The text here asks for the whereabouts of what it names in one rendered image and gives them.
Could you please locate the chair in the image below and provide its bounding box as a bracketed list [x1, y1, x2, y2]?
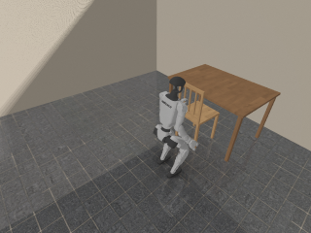
[175, 83, 220, 148]

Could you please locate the right robot hand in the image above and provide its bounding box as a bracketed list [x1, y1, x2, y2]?
[189, 140, 199, 151]

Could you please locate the robot right upper arm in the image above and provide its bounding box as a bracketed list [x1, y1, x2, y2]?
[174, 101, 188, 132]

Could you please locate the right robot forearm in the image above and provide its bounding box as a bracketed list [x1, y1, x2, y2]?
[178, 126, 192, 144]

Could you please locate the table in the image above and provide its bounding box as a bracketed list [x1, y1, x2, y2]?
[167, 64, 281, 162]

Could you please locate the left robot hand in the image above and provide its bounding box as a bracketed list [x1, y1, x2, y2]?
[181, 98, 188, 105]

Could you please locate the robot right thigh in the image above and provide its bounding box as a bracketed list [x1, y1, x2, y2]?
[165, 135, 189, 154]

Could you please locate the robot left upper arm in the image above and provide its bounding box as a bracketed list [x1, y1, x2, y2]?
[159, 91, 168, 108]

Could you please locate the robot left foot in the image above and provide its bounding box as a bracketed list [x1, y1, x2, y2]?
[157, 154, 171, 165]

